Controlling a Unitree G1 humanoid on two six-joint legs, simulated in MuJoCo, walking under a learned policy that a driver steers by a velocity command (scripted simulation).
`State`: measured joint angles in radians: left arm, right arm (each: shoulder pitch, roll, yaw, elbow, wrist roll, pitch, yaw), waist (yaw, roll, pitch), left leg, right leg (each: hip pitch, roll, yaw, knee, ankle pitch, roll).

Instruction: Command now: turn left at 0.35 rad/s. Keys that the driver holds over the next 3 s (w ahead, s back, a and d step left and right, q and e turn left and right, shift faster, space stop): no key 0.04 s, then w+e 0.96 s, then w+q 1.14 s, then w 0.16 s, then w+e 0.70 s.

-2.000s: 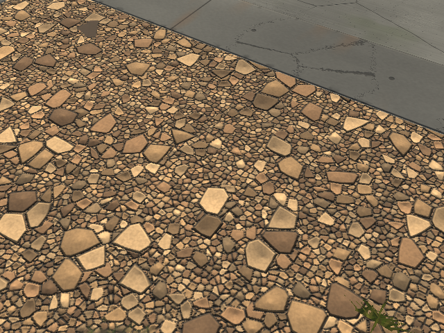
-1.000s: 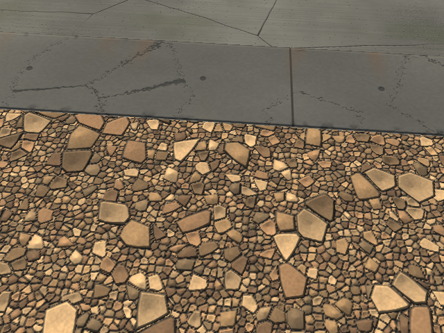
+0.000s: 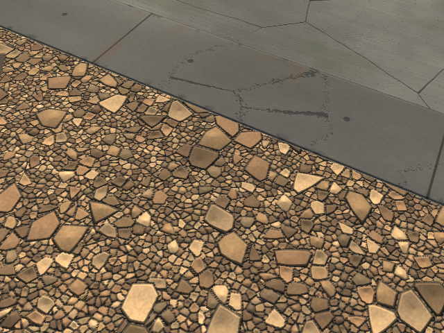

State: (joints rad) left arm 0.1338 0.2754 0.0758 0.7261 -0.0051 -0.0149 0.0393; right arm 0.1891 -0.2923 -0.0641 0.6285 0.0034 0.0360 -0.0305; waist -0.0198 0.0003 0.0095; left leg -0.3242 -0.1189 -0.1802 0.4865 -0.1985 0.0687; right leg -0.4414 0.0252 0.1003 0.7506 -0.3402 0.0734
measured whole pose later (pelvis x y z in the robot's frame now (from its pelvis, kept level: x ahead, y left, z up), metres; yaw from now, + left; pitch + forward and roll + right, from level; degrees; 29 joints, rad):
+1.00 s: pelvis +0.32 -0.11 -0.02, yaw -26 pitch +2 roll +0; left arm 0.12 0.30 0.06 0.59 -0.02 -0.05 -0.05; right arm 0.32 -0.29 -0.04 0.79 0.02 -0.09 0.00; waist -0.04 -0.01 0.08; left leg -0.26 0.05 -0.02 1.21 -0.44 0.00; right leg -0.48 0.09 -0.04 0.63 -0.18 -0.11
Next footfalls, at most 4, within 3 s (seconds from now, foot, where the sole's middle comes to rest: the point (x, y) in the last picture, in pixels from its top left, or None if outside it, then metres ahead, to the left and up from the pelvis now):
0.10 right None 0.05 -0.14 -0.78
0.44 left None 0.14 0.11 -0.78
0.90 right None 0.41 -0.22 -0.78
1.48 left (269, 235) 0.79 -0.17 -0.78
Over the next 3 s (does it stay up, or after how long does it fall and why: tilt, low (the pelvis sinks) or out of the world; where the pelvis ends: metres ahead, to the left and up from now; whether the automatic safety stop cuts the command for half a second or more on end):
stays up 1.40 -0.30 -0.03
